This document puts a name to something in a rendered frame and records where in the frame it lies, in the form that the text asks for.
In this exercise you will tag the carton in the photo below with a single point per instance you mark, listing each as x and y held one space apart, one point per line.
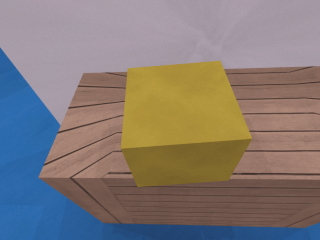
182 124

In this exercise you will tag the pedestal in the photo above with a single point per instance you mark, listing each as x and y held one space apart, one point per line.
275 184

